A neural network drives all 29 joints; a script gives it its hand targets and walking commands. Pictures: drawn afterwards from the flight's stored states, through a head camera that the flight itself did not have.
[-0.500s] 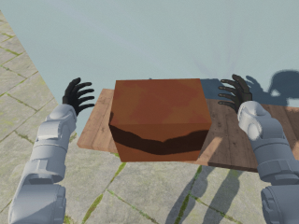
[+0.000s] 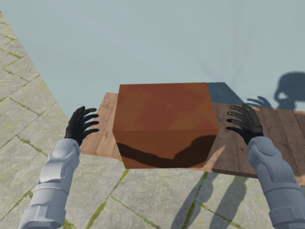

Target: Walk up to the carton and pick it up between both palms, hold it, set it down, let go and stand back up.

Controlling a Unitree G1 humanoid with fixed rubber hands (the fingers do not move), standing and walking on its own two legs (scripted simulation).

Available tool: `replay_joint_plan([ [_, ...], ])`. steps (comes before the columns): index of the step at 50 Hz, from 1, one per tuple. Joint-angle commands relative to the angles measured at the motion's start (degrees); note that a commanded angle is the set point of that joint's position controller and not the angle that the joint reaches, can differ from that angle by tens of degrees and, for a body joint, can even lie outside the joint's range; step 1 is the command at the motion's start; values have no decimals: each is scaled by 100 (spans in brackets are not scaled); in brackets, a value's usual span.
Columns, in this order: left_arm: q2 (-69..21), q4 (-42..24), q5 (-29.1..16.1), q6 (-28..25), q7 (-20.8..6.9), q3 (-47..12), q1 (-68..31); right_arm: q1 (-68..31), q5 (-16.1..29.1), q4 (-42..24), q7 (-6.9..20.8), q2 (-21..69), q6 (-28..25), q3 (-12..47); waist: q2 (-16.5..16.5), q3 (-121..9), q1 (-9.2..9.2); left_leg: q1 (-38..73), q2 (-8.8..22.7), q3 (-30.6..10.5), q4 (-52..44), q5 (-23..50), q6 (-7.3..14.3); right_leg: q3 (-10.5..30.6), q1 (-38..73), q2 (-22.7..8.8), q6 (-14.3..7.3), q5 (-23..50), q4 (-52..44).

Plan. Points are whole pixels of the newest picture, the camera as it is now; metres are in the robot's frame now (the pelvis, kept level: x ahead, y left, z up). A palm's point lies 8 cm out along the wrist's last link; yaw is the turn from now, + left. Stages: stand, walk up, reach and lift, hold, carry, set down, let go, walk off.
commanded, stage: set down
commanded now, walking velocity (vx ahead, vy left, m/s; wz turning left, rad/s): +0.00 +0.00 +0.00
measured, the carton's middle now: (163, 128) +0.41 +0.01 +0.00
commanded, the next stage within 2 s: let go in 0.56 s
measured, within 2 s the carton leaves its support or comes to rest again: neither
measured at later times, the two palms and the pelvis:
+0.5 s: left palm (72, 160) +0.27 +0.25 +0.04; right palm (249, 152) +0.31 -0.21 +0.04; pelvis +0.02 +0.00 +0.00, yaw +1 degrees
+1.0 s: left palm (78, 167) +0.27 +0.25 -0.01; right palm (245, 161) +0.30 -0.21 -0.01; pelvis +0.02 +0.00 +0.00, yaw +0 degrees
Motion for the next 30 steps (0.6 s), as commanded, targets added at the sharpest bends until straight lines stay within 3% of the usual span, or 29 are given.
replay_joint_plan([
  [1,1111,-1330,-57,-481,5,344,-995,-1202,85,-1432,49,-830,-508,-233,100,-1999,83,1105,-16,-306,145,2015,-143,227,819,136,-60,1025,11],
  [7,1106,-1656,-159,-756,-2,279,-277,-479,89,-1689,54,-873,-802,-193,8,-1755,28,1170,-15,-319,173,2185,-114,245,876,103,-73,1229,-33],
  [10,1119,-2026,-187,-1030,-9,220,-166,-285,150,-1867,61,-834,-1062,-179,258,-1812,48,1169,-2,-298,216,2378,-109,251,843,91,-115,1347,25],
  [14,1116,-1893,-141,-1292,-19,312,147,-133,53,-1965,34,-828,-1378,-231,92,-1936,109,1109,5,-310,274,2185,-95,221,704,73,-124,1128,23],
  [19,1030,-1781,-170,-1541,-57,202,463,286,60,-1586,30,-670,-1630,-136,75,-1668,90,1027,18,-351,326,2048,-90,223,518,48,-148,1039,75],
  [26,1019,-1252,-90,-1754,-150,245,435,192,-60,-1093,-1,-699,-1862,-237,125,-1398,43,722,14,-301,258,1422,-88,203,470,13,-140,672,82],
  [30,974,-1072,-101,-1905,-165,225,422,161,-51,-860,6,-631,-2002,-139,130,-1480,57,700,48,-324,300,1412,-89,161,450,34,-148,690,165],
])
